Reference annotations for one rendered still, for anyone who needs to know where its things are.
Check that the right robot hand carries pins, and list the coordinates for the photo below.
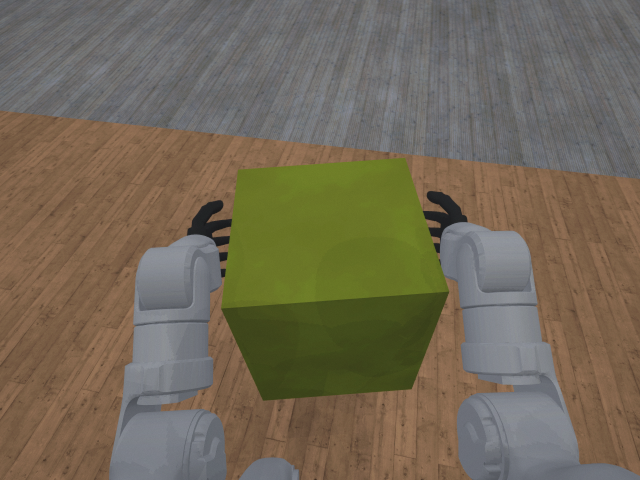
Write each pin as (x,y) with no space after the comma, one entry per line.
(454,211)

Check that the left robot upper arm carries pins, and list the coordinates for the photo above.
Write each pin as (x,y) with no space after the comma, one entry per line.
(171,445)

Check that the carton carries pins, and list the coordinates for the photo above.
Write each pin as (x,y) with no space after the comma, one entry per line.
(333,284)

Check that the left robot hand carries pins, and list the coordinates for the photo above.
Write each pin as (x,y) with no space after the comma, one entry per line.
(201,227)

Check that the robot left thigh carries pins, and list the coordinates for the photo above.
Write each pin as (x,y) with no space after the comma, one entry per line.
(270,469)

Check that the left robot forearm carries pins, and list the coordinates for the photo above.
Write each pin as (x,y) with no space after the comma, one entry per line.
(170,344)

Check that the right robot upper arm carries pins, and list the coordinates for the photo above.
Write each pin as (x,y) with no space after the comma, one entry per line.
(523,436)

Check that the right robot forearm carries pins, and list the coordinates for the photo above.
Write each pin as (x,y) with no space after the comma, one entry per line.
(503,342)

